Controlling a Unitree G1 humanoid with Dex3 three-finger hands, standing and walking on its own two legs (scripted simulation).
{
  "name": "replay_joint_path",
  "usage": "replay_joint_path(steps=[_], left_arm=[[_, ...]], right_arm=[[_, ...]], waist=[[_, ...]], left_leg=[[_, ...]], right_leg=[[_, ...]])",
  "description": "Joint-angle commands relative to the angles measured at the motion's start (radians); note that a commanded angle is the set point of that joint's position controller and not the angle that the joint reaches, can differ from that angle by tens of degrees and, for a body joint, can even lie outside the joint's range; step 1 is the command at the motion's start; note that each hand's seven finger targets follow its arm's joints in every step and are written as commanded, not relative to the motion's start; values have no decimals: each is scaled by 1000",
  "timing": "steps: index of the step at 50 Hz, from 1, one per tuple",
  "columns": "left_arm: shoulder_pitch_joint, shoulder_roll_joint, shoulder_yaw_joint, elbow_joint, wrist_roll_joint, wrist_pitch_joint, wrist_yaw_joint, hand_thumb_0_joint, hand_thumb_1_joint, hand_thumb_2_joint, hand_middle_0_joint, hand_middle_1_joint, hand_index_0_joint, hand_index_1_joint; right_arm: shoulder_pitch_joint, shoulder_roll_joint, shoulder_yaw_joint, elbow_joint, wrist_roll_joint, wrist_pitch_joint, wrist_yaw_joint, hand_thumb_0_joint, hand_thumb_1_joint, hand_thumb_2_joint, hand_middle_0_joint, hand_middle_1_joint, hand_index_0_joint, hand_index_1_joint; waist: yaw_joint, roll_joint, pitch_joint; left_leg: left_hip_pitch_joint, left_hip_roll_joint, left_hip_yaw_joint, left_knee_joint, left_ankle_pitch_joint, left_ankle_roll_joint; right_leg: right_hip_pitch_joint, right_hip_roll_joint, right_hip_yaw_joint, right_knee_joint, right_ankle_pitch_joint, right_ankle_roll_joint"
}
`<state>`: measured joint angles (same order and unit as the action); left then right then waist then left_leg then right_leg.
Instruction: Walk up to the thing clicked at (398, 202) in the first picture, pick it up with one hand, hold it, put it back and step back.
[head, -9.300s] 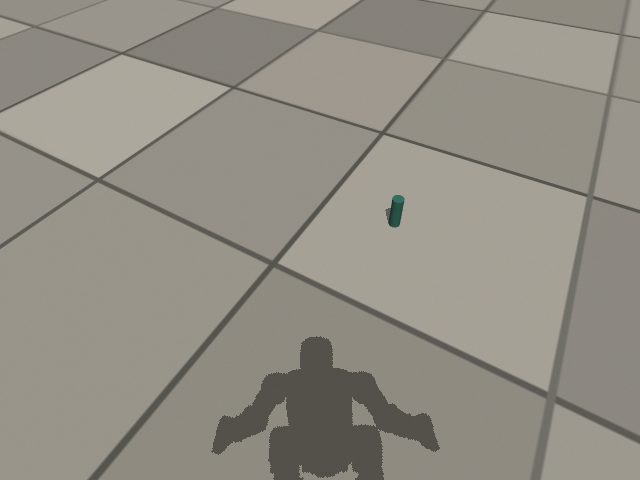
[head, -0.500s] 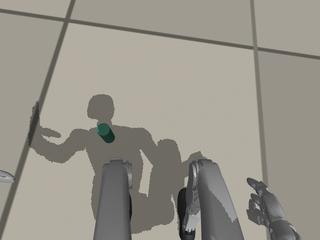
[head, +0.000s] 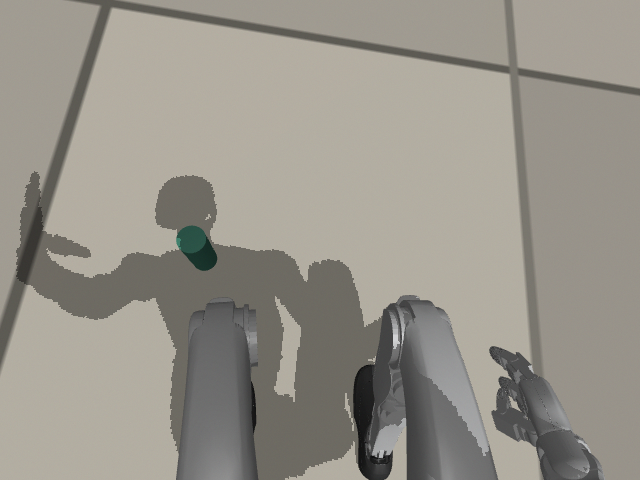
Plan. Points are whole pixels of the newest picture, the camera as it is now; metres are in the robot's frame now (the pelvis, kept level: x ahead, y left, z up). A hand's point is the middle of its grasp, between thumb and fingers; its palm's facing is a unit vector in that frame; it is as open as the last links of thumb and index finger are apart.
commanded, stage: go down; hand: left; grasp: from the side
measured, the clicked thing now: (198, 250) +0.44 +0.23 -0.34
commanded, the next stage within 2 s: approach in 0.88 s
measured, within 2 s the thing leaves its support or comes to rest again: neither
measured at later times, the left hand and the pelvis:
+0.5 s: hand out of the picture +0.34 +0.42 -0.03, palm faces +0.20 -0.97 -0.14, open 17.4 cm; pelvis -0.01 +0.00 -0.03, yaw -1 degrees
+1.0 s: hand out of the picture +0.35 +0.42 -0.04, palm faces +0.20 -0.97 -0.12, open 17.5 cm; pelvis -0.01 +0.00 -0.05, yaw -1 degrees
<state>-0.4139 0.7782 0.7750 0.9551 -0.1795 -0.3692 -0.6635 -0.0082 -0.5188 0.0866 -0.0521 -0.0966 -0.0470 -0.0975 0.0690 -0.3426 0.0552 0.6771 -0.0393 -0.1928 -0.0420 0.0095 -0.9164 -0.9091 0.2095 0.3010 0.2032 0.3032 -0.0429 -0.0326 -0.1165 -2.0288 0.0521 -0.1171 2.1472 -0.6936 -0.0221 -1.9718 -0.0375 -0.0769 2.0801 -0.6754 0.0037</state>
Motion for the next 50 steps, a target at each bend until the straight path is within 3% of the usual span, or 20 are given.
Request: replay_joint_path(steps=[1,5,9,13,15,16,19,22,25,26,29,33,35,40,42,44,48,49,50], left_arm=[[-145,422,86,-180,-34,-53,1,0,-508,93,-49,-91,-40,-96],[-156,418,82,-168,-35,-54,-6,0,-496,93,-47,-89,-39,-93],[-173,432,92,-176,-40,-53,-14,0,-505,93,-45,-80,-35,-87],[-181,443,96,-156,-33,-54,-16,0,-518,93,-45,-81,-34,-88],[-180,460,105,-162,-38,-54,-17,0,-529,89,-47,-76,-35,-85],[-194,461,103,-157,-40,-55,-19,0,-535,88,-46,-76,-34,-84],[-202,462,102,-150,-39,-56,-20,0,-538,86,-47,-77,-35,-85],[-201,486,114,-155,-39,-60,-23,0,-537,93,-43,-81,-33,-88],[-188,470,115,-132,-46,-56,-31,0,-532,95,-41,-79,-29,-87],[-209,497,118,-150,-44,-58,-30,0,-543,83,-48,-75,-35,-84],[-198,469,107,-107,-47,-56,-36,0,-541,87,-46,-75,-34,-84],[-201,511,135,-134,-52,-66,-39,0,-560,79,-48,-73,-36,-82],[-212,512,134,-142,-53,-67,-44,0,-556,82,-48,-75,-35,-85],[-219,487,127,-103,-59,-71,-55,0,-564,91,-48,-77,-33,-90],[-226,528,147,-135,-60,-79,-57,0,-557,89,-47,-77,-34,-88],[-195,474,125,-89,-65,-74,-66,0,-544,94,-46,-75,-31,-88],[-219,540,158,-151,-66,-83,-63,0,-541,86,-49,-72,-34,-84],[-220,512,144,-146,-70,-83,-67,0,-540,149,-67,-113,-28,-151],[-203,483,139,-132,-76,-83,-71,0,-577,69,-77,-87,-45,-115]], right_arm=[[109,-232,-78,-70,7,-33,-21,0,-918,-908,199,300,199,300],[108,-239,-78,-70,7,-31,-18,0,-918,-908,199,300,199,300],[121,-241,-74,-64,3,-27,-16,0,-916,-908,199,300,199,300],[120,-242,-72,-68,2,-24,-12,0,-920,-910,199,300,199,300],[117,-244,-69,-68,3,-23,-10,0,-919,-910,199,300,199,300],[121,-243,-68,-68,2,-23,-10,0,-921,-910,199,300,199,300],[111,-246,-69,-73,4,-24,-7,0,-922,-910,199,300,199,300],[115,-249,-67,-71,4,-21,-6,0,-919,-909,199,300,199,300],[125,-255,-65,-67,5,-20,-4,0,-918,-910,199,300,199,300],[127,-252,-62,-65,3,-21,-3,0,-923,-911,199,300,199,300],[124,-252,-61,-66,5,-20,-2,0,-923,-910,199,300,199,300],[118,-259,-60,-68,5,-24,-1,0,-925,-911,199,300,199,300],[133,-261,-60,-59,3,-20,1,0,-926,-911,199,300,199,300],[131,-261,-56,-57,4,-22,3,0,-925,-912,199,300,199,300],[115,-268,-56,-66,3,-22,3,0,-923,-911,199,300,199,300],[127,-266,-55,-57,2,-20,4,0,-925,-912,199,300,199,300],[114,-274,-55,-65,2,-16,5,0,-922,-911,199,300,199,300],[113,-269,-55,-67,3,-15,6,0,-934,-914,200,301,199,300],[110,-271,-55,-68,4,-16,7,0,-911,-907,198,300,198,300]], waist=[[49,226,-592],[43,243,-580],[43,247,-609],[38,241,-579],[50,231,-592],[38,227,-592],[39,221,-561],[44,226,-580],[37,242,-580],[39,241,-590],[24,217,-546],[46,242,-574],[39,257,-595],[15,237,-556],[37,257,-572],[21,238,-561],[42,276,-590],[31,263,-583],[24,258,-574]], left_leg=[[431,-20,49,-296,130,41],[430,-18,34,-294,114,38],[442,-21,45,-257,178,38],[412,-20,40,-258,137,39],[403,-21,49,-246,126,42],[386,-24,58,-233,130,45],[363,-24,55,-235,82,48],[374,-22,54,-230,92,46],[388,-22,46,-226,120,41],[372,-23,53,-215,123,42],[347,-22,46,-213,97,46],[358,-24,52,-206,96,46],[386,-23,46,-199,143,39],[354,-23,35,-187,120,42],[363,-24,44,-181,126,42],[363,-24,39,-177,143,40],[376,-22,40,-177,143,38],[363,-24,41,-175,126,41],[361,-25,37,-173,125,40]], right_leg=[[268,39,-12,-198,108,-43],[226,38,-20,-167,103,-44],[235,35,-15,-153,145,-45],[211,35,-20,-144,113,-44],[218,38,-16,-147,103,-44],[233,37,-13,-151,107,-42],[200,39,-16,-148,68,-42],[204,40,-18,-139,75,-41],[190,39,-24,-116,101,-44],[203,39,-20,-121,98,-44],[181,40,-25,-121,79,-42],[179,41,-22,-111,81,-43],[177,38,-24,-94,115,-45],[151,38,-31,-85,101,-43],[152,37,-26,-80,103,-44],[146,38,-31,-73,112,-43],[151,36,-29,-59,114,-44],[147,37,-31,-65,100,-43],[139,38,-35,-63,103,-43]])
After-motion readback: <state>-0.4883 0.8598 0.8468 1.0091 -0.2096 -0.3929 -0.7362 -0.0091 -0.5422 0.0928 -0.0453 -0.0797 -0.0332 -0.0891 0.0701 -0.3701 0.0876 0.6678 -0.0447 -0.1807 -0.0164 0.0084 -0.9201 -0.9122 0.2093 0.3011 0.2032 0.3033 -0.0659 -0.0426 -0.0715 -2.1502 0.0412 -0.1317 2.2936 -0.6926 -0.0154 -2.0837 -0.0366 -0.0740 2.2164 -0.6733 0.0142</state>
